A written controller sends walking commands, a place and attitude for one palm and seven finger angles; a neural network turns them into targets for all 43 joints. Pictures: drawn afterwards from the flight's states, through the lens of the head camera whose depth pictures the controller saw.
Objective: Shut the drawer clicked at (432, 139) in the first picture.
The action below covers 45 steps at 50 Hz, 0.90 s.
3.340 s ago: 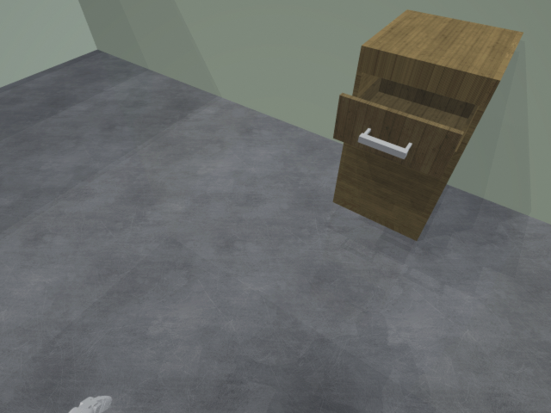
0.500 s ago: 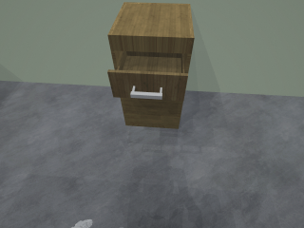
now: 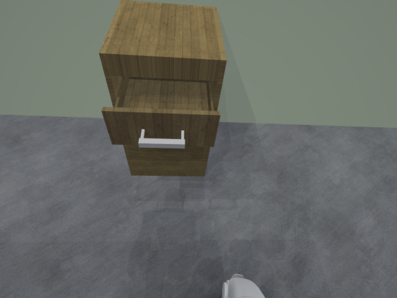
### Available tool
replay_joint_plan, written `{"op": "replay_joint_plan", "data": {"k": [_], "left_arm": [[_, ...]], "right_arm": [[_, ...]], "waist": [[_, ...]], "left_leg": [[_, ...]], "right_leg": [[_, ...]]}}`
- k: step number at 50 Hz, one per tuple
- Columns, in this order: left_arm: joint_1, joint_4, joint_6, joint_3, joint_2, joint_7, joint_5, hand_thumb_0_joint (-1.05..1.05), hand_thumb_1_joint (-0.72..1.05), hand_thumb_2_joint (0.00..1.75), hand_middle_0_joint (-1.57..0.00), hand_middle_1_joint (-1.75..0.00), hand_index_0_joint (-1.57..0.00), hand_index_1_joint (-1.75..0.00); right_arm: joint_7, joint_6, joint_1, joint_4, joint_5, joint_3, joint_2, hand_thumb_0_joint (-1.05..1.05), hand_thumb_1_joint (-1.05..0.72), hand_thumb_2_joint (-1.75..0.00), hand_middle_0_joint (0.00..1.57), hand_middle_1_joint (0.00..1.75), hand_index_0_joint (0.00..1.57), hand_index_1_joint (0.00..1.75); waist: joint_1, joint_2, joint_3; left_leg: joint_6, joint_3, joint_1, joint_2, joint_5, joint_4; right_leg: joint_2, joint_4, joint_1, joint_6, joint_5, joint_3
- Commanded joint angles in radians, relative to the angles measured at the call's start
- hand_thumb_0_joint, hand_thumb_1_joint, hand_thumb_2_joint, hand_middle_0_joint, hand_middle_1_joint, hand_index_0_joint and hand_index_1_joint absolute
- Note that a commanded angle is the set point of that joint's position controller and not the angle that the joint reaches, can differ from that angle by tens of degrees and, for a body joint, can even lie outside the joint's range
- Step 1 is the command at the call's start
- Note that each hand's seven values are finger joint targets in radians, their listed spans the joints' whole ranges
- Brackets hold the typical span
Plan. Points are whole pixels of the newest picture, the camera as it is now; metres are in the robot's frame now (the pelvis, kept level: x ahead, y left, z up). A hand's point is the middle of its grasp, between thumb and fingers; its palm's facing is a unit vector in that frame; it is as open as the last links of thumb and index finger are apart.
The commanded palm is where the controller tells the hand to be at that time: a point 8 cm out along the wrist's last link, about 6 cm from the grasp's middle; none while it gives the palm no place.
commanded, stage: take the last steps up to it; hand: left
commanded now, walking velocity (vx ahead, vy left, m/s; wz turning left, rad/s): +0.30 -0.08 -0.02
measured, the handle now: (162, 138) +0.63 +0.12 -0.17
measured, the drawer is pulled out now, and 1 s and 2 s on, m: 0.18 0.18 0.18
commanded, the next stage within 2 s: come to a stop and stand still in 0.40 s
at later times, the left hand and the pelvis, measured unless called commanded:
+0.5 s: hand (148, 284) +0.18 +0.11 -0.19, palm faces +0.10 -0.98 -0.15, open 7.3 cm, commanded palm none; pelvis +0.18 -0.06 -0.01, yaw +2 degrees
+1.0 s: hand (162, 266) +0.22 +0.08 -0.17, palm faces +0.09 -0.96 -0.28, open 7.3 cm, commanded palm none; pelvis +0.21 -0.11 -0.01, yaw +1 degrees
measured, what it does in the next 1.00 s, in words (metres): walks ahead: right foot, then left foot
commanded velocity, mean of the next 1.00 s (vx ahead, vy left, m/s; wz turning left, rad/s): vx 0.03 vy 0.02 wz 0.01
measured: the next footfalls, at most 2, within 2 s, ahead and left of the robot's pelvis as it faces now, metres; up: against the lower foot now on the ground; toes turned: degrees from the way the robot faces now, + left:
right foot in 0.12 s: +0.18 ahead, -0.15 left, +0.00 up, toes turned -9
left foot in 0.54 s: +0.29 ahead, +0.04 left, +0.00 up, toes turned +11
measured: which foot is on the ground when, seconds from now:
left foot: down 0.00-0.12, up 0.14-0.52, down 0.54-0.92, up 0.94-1.00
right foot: up 0.00-0.10, down 0.12-0.56, up 0.58-0.88, down 0.90-1.00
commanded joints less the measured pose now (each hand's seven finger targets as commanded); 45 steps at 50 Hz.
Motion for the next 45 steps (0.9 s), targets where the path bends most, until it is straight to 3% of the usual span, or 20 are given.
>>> {"op": "replay_joint_plan", "data": {"k": [1,3,4,5,6,7,8,10,13,16,22,25,26,28,30,33,39,43,44,45], "left_arm": [[-0.134,-0.091,-0.050,-0.009,0.001,-0.005,-0.010,0.00,0.90,0.90,-0.20,-0.30,-0.20,-0.30],[-0.049,-0.060,-0.061,0.001,0.024,0.002,-0.009,0.00,0.90,0.90,-0.20,-0.30,-0.20,-0.30],[0.078,-0.016,-0.072,0.009,0.044,0.006,-0.006,0.00,0.90,0.90,-0.20,-0.30,-0.20,-0.30],[0.247,0.036,-0.088,0.030,0.109,0.016,-0.002,0.00,0.90,0.90,-0.20,-0.30,-0.20,-0.30],[0.364,0.063,-0.096,0.060,0.227,0.034,0.000,0.00,0.90,0.90,-0.20,-0.30,-0.20,-0.30],[0.369,0.066,-0.090,0.058,0.265,0.039,-0.022,0.00,0.90,0.90,-0.20,-0.30,-0.20,-0.30],[0.281,0.045,-0.085,0.051,0.223,0.046,-0.021,0.00,0.90,0.90,-0.20,-0.30,-0.20,-0.30],[0.115,0.003,-0.088,0.012,0.095,0.056,-0.016,0.00,0.90,0.90,-0.20,-0.30,-0.20,-0.30],[0.073,-0.008,-0.107,-0.008,0.034,0.066,-0.002,0.00,0.90,0.90,-0.20,-0.30,-0.20,-0.30],[0.067,-0.011,-0.104,-0.016,0.044,0.063,-0.006,0.00,0.90,0.90,-0.20,-0.30,-0.20,-0.30],[0.130,0.017,-0.097,-0.011,0.081,0.057,-0.008,0.00,0.90,0.90,-0.20,-0.30,-0.20,-0.30],[0.128,0.024,-0.086,-0.013,0.072,0.057,-0.015,0.00,0.90,0.90,-0.20,-0.30,-0.20,-0.30],[0.150,0.026,-0.081,-0.022,0.035,0.058,-0.018,0.00,0.90,0.90,-0.20,-0.30,-0.20,-0.30],[0.205,0.026,-0.068,-0.041,-0.017,0.068,-0.027,0.00,0.90,0.90,-0.20,-0.30,-0.20,-0.30],[0.195,0.045,-0.049,-0.044,-0.007,0.082,-0.024,0.00,0.90,0.90,-0.20,-0.30,-0.20,-0.30],[0.192,0.047,-0.030,-0.039,0.015,0.088,-0.020,0.00,0.90,0.90,-0.20,-0.30,-0.20,-0.30],[0.180,-0.003,-0.001,-0.013,0.003,0.089,-0.009,0.00,0.90,0.90,-0.20,-0.30,-0.20,-0.30],[0.234,0.000,-0.016,-0.015,0.002,0.088,-0.005,0.00,0.90,0.90,-0.20,-0.30,-0.20,-0.30],[0.243,0.001,-0.025,-0.016,0.028,0.090,-0.002,0.00,0.90,0.90,-0.20,-0.30,-0.20,-0.30],[0.195,-0.014,-0.036,-0.014,0.092,0.093,0.005,0.00,0.90,0.90,-0.20,-0.30,-0.20,-0.30]], "right_arm": [[-0.009,-0.004,0.068,-0.001,-0.005,-0.050,-0.193,0.00,-0.90,-0.90,0.20,0.30,0.20,0.30],[-0.007,0.002,0.041,0.003,-0.002,-0.055,-0.203,0.00,-0.90,-0.90,0.20,0.30,0.20,0.30],[-0.004,0.004,0.028,0.006,0.005,-0.055,-0.201,0.00,-0.90,-0.90,0.20,0.30,0.20,0.30],[0.005,0.002,0.023,0.004,0.014,-0.056,-0.188,0.00,-0.90,-0.90,0.20,0.30,0.20,0.30],[0.011,-0.003,0.062,-0.027,0.031,-0.037,-0.105,0.00,-0.90,-0.90,0.20,0.30,0.20,0.30],[0.008,0.008,0.002,-0.057,0.035,-0.031,-0.115,0.00,-0.90,-0.90,0.20,0.30,0.20,0.30],[0.010,0.017,-0.066,-0.075,0.030,-0.044,-0.112,0.00,-0.90,-0.90,0.20,0.30,0.20,0.30],[0.013,0.021,-0.114,-0.072,0.012,-0.047,-0.110,0.00,-0.90,-0.90,0.20,0.30,0.20,0.30],[0.017,0.047,-0.043,-0.051,0.002,-0.042,-0.064,0.00,-0.90,-0.90,0.20,0.30,0.20,0.30],[0.025,0.055,-0.081,-0.071,0.003,-0.033,-0.055,0.00,-0.90,-0.90,0.20,0.30,0.20,0.30],[0.034,0.035,-0.233,-0.119,0.006,-0.028,-0.089,0.00,-0.90,-0.90,0.20,0.30,0.20,0.30],[0.028,0.022,-0.184,-0.089,0.004,-0.024,-0.106,0.00,-0.90,-0.90,0.20,0.30,0.20,0.30],[0.019,0.015,-0.144,-0.073,0.003,-0.025,-0.139,0.00,-0.90,-0.90,0.20,0.30,0.20,0.30],[-0.002,0.021,-0.124,-0.069,0.007,-0.029,-0.224,0.00,-0.90,-0.90,0.20,0.30,0.20,0.30],[-0.022,0.029,-0.221,-0.074,0.013,-0.012,-0.196,0.00,-0.90,-0.90,0.20,0.30,0.20,0.30],[-0.026,0.042,-0.280,-0.080,0.023,-0.023,-0.187,0.00,-0.90,-0.90,0.20,0.30,0.20,0.30],[-0.019,0.077,-0.313,-0.117,0.011,-0.068,-0.233,0.00,-0.90,-0.90,0.20,0.30,0.20,0.30],[-0.002,0.084,-0.356,-0.130,0.013,-0.068,-0.217,0.00,-0.90,-0.90,0.20,0.30,0.20,0.30],[0.005,0.085,-0.350,-0.132,0.019,-0.064,-0.190,0.00,-0.90,-0.90,0.20,0.30,0.20,0.30],[0.012,0.089,-0.324,-0.138,0.028,-0.057,-0.132,0.00,-0.90,-0.90,0.20,0.30,0.20,0.30]], "waist": [[-0.016,0.250,0.089],[0.031,0.237,0.044],[0.088,0.198,-0.030],[0.164,0.097,-0.140],[0.186,-0.202,-0.278],[0.175,-0.180,-0.282],[0.154,-0.142,-0.212],[0.082,-0.026,-0.037],[0.008,-0.011,-0.038],[0.003,-0.055,-0.021],[0.045,-0.070,0.009],[0.012,0.000,0.020],[0.006,0.096,-0.014],[0.029,0.338,-0.077],[0.062,0.245,-0.041],[0.067,0.163,-0.058],[0.060,0.157,-0.125],[0.097,0.153,-0.116],[0.102,0.081,-0.104],[0.070,-0.100,-0.075]], "left_leg": [[0.145,-0.089,-0.049,0.223,0.482,-0.059],[0.131,-0.072,-0.079,0.214,0.616,0.057],[0.104,-0.038,-0.106,0.175,0.652,0.202],[0.072,-0.021,-0.254,0.139,0.533,0.427],[0.034,0.003,-0.533,-0.010,-0.111,0.769],[0.054,-0.138,-0.592,-0.037,-0.289,0.978],[0.065,-0.194,-0.620,-0.011,-0.211,1.059],[0.061,-0.201,-0.602,0.067,-0.058,1.003],[0.036,-0.160,-0.489,0.059,-0.027,0.813],[0.022,-0.127,-0.465,0.040,0.007,0.644],[0.034,-0.089,-0.407,-0.001,0.040,0.376],[0.047,-0.071,-0.209,-0.028,0.159,0.204],[0.068,-0.153,-0.100,0.031,0.336,0.144],[0.218,-0.407,-0.066,0.288,0.787,0.047],[0.240,-0.353,-0.147,0.270,0.874,0.011],[0.217,-0.256,-0.094,0.211,0.965,0.045],[0.229,-0.219,-0.140,0.233,0.774,0.055],[0.157,-0.178,-0.242,0.157,0.447,0.115],[0.109,-0.154,-0.279,0.099,0.279,0.178],[0.043,-0.094,-0.346,-0.014,0.031,0.268]], "right_leg": [[0.024,-0.181,0.031,-0.031,-0.024,-0.050],[0.068,-0.268,0.210,-0.054,-0.037,-0.090],[0.099,-0.340,0.384,-0.064,0.018,-0.114],[0.030,-0.357,0.648,-0.094,0.033,-0.024],[-0.273,-0.455,0.886,-0.192,0.039,0.394],[-0.363,-0.584,0.795,-0.240,0.010,0.542],[-0.343,-0.630,0.669,-0.229,-0.074,0.512],[-0.261,-0.637,0.429,-0.193,-0.042,0.299],[-0.200,-0.640,0.318,-0.174,0.181,0.110],[-0.172,-0.653,0.304,-0.179,0.202,0.055],[-0.169,-0.617,0.397,-0.177,0.192,0.079],[-0.114,-0.510,0.325,-0.128,0.136,0.047],[-0.055,-0.382,0.282,-0.085,0.157,0.015],[0.052,-0.132,0.241,0.003,-0.297,-0.042],[0.019,-0.072,0.258,0.011,-0.385,0.050],[0.010,-0.140,0.256,0.019,-0.257,0.050],[0.030,-0.034,0.246,0.017,-0.269,0.039],[0.039,-0.286,0.368,0.016,-0.056,0.010],[0.006,-0.425,0.395,0.012,0.059,0.065],[-0.144,-0.534,0.368,-0.038,0.117,0.273]]}}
